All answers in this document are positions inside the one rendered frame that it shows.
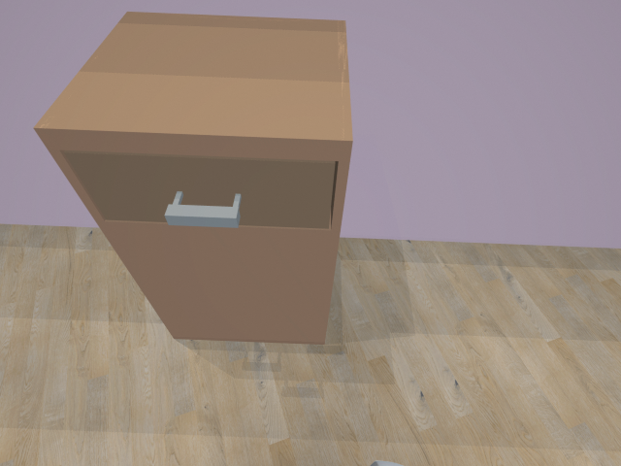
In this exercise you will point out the cabinet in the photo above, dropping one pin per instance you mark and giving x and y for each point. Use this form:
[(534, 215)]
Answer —
[(258, 87)]

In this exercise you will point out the handle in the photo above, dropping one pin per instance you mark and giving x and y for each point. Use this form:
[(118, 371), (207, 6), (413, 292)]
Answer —
[(209, 216)]

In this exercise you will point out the drawer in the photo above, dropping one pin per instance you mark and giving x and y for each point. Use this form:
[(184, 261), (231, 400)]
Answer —
[(275, 192)]

